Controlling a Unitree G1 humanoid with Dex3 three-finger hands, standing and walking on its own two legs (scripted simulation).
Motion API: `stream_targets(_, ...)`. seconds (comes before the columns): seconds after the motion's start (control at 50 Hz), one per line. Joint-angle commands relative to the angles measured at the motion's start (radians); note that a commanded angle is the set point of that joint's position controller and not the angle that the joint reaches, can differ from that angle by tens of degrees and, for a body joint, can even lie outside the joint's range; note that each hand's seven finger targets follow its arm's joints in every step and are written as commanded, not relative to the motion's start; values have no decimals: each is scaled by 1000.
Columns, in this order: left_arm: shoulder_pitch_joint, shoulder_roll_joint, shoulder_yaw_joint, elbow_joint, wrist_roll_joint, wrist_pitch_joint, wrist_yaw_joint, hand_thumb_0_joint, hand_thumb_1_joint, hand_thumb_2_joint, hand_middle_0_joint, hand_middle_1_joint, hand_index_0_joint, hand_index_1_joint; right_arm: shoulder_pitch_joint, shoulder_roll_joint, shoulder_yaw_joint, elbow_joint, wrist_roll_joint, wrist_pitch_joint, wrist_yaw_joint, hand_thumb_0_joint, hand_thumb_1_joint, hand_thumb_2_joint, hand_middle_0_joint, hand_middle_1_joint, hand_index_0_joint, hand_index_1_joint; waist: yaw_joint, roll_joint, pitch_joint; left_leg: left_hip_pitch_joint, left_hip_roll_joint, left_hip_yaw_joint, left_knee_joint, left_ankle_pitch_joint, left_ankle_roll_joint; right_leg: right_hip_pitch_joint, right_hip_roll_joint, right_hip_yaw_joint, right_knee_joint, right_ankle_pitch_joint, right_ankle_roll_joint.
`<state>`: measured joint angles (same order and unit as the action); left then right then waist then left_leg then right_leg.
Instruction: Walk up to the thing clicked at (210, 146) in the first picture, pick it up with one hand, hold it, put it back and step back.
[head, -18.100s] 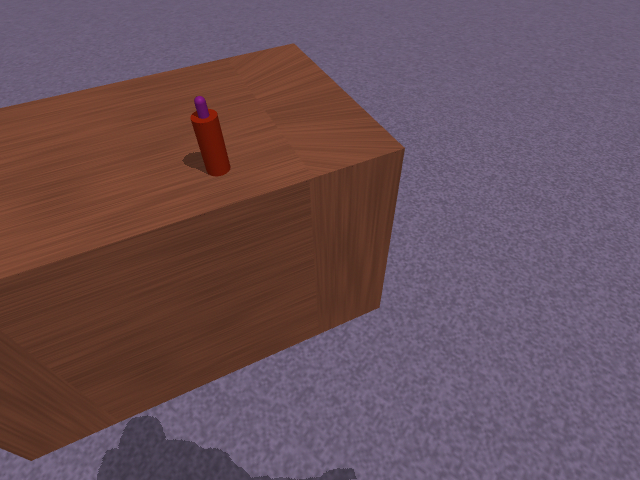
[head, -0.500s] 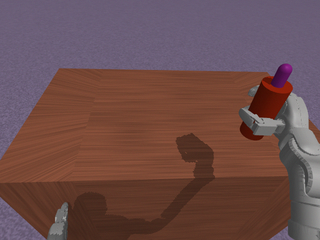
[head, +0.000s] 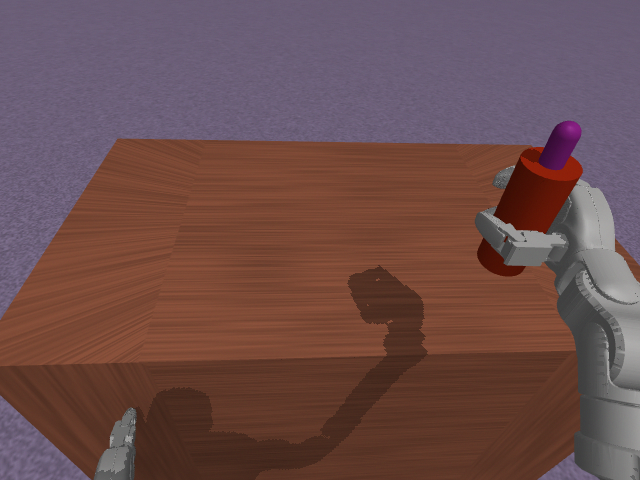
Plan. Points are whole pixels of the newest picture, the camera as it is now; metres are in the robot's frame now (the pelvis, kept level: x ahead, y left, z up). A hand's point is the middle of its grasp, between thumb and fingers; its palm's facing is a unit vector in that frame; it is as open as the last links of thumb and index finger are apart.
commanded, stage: crouch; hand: right
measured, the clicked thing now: (530, 201) +0.33 -0.18 +0.24
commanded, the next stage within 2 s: lower in 1.32 s
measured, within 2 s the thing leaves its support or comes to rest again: neither
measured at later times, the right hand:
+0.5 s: hand (484, 242) +0.38 -0.18 +0.14, palm faces +0.18 +0.98 +0.00, open 7.6 cm
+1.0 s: hand (474, 240) +0.43 -0.20 +0.10, palm faces +0.18 +0.98 +0.01, open 7.5 cm
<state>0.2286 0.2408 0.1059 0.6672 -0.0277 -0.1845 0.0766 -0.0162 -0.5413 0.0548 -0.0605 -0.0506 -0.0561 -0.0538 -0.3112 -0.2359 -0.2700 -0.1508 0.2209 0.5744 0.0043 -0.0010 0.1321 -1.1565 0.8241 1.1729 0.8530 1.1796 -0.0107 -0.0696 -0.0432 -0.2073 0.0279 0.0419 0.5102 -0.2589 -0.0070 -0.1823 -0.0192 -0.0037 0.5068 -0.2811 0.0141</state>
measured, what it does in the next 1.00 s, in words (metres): stands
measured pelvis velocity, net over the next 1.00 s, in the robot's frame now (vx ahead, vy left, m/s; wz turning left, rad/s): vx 0.00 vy -0.01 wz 0.04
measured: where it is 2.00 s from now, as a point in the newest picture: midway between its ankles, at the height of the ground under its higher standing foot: outside the picture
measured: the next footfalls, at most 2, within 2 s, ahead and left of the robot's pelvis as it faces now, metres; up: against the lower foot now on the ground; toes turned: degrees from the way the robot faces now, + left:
none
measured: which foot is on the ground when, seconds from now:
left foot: down 0.00-1.00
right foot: down 0.00-1.00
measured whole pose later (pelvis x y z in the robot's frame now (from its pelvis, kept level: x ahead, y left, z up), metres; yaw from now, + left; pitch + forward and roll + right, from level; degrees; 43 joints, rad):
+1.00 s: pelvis +0.00 -0.01 -0.01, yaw +2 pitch +6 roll +0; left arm 0.23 0.22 0.06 0.59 0.00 -0.17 0.07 -0.02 -0.53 0.05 -0.07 -0.05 -0.07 -0.05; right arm -0.58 -0.33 -0.33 0.75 0.14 -0.09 0.03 0.00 0.13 -1.18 0.82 1.18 0.85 1.19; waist 0.07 0.00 -0.04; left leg -0.42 0.01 0.01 0.57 -0.25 -0.01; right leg -0.39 -0.03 -0.03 0.59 -0.30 0.01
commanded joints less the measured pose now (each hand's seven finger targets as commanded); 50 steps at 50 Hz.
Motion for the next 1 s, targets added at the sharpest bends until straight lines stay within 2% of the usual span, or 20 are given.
stream_targets(0.0, -164, 112, 24, -193, -5, -66, 6, 0, -539, 55, -57, -63, -63, -57, -457, -186, -49, -250, 9, -93, -9, 0, -313, -1346, 1292, 1439, 1333, 1439, -2, 51, -189, 31, -24, 28, -81, 159, 5, 56, 16, 7, -71, 164, -25)
stream_targets(0.06, -113, 105, 15, -193, -6, -61, 8, 0, -535, 47, -48, -49, -50, -47, -443, -192, -59, -233, 11, -100, -9, 0, -445, -1342, 1387, 1469, 1413, 1469, 2, 67, -196, 31, -25, 27, -78, 187, 5, 63, 15, 4, -67, 194, -25)
stream_targets(0.18, -93, 116, 32, -141, 1, -74, 13, 0, -541, 51, -48, -48, -48, -48, -450, -203, -76, -73, -1, -142, -14, 0, -441, -1352, 1400, 1483, 1427, 1483, 22, 80, -147, -5, -17, 11, -91, 143, -4, 30, 21, -3, -66, 123, -36)
stream_targets(0.22, -113, 142, 49, -200, 3, -82, 17, 0, -543, 52, -50, -49, -50, -49, -478, -199, -67, -48, -7, -179, -10, 0, -425, -1336, 1374, 1460, 1401, 1460, 42, 113, -175, -7, -16, 7, -88, 153, -7, 37, 19, -1, -57, 129, -39)
stream_targets(0.3, -97, 87, 8, -138, 4, -91, 10, 0, -548, 55, -51, -48, -49, -50, -558, -215, -64, 38, -21, -266, -10, 0, -436, -1335, 1383, 1462, 1408, 1462, 34, 74, -195, -16, -5, -11, -72, 175, -9, 21, 23, -7, -38, 140, -39)
stream_targets(0.32, -149, 76, -9, -200, 1, -106, 8, 0, -545, 54, -52, -50, -51, -51, -600, -190, -31, 6, -22, -298, -7, 0, -456, -1331, 1385, 1456, 1409, 1456, 37, 77, -251, 3, -7, -11, -62, 200, -10, 41, 22, -7, -33, 162, -37)
stream_targets(0.34, -90, 95, 18, -130, 6, -100, 10, 0, -547, 54, -54, -50, -52, -51, -609, -244, -65, 62, -31, -322, -11, 0, -454, -1345, 1391, 1469, 1416, 1469, 38, 37, -252, -7, -9, -11, -53, 211, -4, 35, 21, -6, -28, 172, -34)
stream_targets(0.42, -112, 88, -3, -161, 11, -110, 8, 0, -543, 53, -54, -53, -55, -52, -663, -257, -57, 130, -42, -420, -13, 0, -464, -1360, 1401, 1482, 1426, 1482, 33, 9, -304, 3, -16, -5, -34, 233, 1, 30, 13, -5, -18, 203, -24)
stream_targets(0.48, -94, 122, 19, -186, 13, -106, 20, 0, -542, 52, -54, -53, -55, -51, -643, -295, -91, 237, -43, -476, -15, 0, -468, -1371, 1410, 1494, 1435, 1494, 48, 38, -335, 9, -18, -8, -28, 259, 0, 35, 9, -4, -8, 225, -27)
stream_targets(0.56, -76, 64, -32, -156, 12, -87, 12, 0, -541, 51, -54, -52, -55, -50, -646, -286, -87, 347, -45, -543, -4, 0, -463, -1385, 1420, 1510, 1446, 1510, 37, 29, -300, -10, -18, -16, -22, 276, 1, -5, 10, -11, -1, 246, -27)
stream_targets(0.6, -103, 137, 29, -173, 14, -85, 13, 0, -537, 45, -57, -54, -60, -50, -686, -321, -101, 391, -49, -574, -4, 0, -449, -1388, 1409, 1508, 1438, 1508, 51, 3, -298, -44, -26, -11, -20, 232, 8, -6, 1, -5, -9, 217, -19)
stream_targets(0.64, -94, 75, -37, -186, 15, -79, 0, 0, -538, 45, -57, -53, -59, -50, -700, -274, -63, 430, -53, -609, 7, 0, -433, -1378, 1395, 1497, 1425, 1497, 53, 12, -279, -63, -31, -8, -24, 193, 9, -22, -5, -2, -17, 181, -18)
stream_targets(0.66, -146, 80, -28, -251, 13, -84, 1, 0, -538, 43, -60, -55, -63, -51, -740, -281, -64, 405, -51, -634, 10, 0, -451, -1371, 1389, 1485, 1417, 1485, 58, 28, -349, -28, -28, -14, -23, 205, 7, -11, 1, -7, -10, 179, -23)
stream_targets(0.68, -77, 124, 23, -183, 14, -73, 13, 0, -540, 44, -59, -53, -60, -50, -714, -338, -106, 482, -51, -642, 7, 0, -443, -1365, 1389, 1483, 1417, 1483, 66, 42, -314, -43, -27, -15, -23, 203, 4, -30, 4, -11, -4, 168, -28)
stream_targets(0.74, -84, 109, -10, -247, 15, -68, 10, 0, -531, 40, -58, -56, -63, -49, -738, -306, -77, 501, -51, -679, 15, 0, -445, -1356, 1387, 1476, 1414, 1477, 72, 34, -359, -42, -30, -15, -7, 248, 3, -4, 2, -9, 8, 220, -26)
stream_targets(0.76, -34, 117, 18, -198, 16, -57, 12, 0, -536, 43, -58, -53, -61, -49, -749, -325, -85, 518, -57, -692, 14, 0, -427, -1349, 1375, 1468, 1404, 1468, 76, 8, -352, -54, -29, -18, -3, 263, 6, -5, 4, -11, 11, 239, -23)
stream_targets(0.88, -52, 98, -10, -214, 16, -38, 5, 0, -540, 49, -56, -51, -57, -49, -759, -333, -90, 613, -62, -749, 25, 0, -421, -1317, 1352, 1436, 1377, 1436, 72, 19, -367, -59, -28, -23, 11, 303, 6, -41, 6, -13, 37, 279, -24)
stream_targets(0.9, -54, 130, 16, -222, 15, -34, 9, 0, -540, 46, -57, -50, -58, -48, -773, -381, -120, 614, -63, -758, 24, 0, -430, -1312, 1350, 1429, 1374, 1429, 74, 19, -384, -58, -28, -24, 12, 294, 5, -43, 6, -11, 38, 266, -25)
stream_targets(0.96, -67, 142, 18, -232, 16, -26, 13, 0, -541, 49, -57, -51, -58, -49, -771, -378, -114, 656, -65, -780, 29, 0, -443, -1344, 1375, 1462, 1401, 1462, 79, 19, -392, -72, -31, -24, 18, 292, 5, -32, 4, -11, 44, 262, -24)
stream_targets(0.98, -60, 115, -3, -266, 16, -27, 8, 0, -548, 55, -57, -50, -56, -51, -796, -346, -85, 634, -65, -793, 35, 0, -408, -1340, 1357, 1454, 1386, 1454, 90, 7, -405, -60, -32, -24, 23, 312, 6, -40, 4, -11, 49, 282, -22)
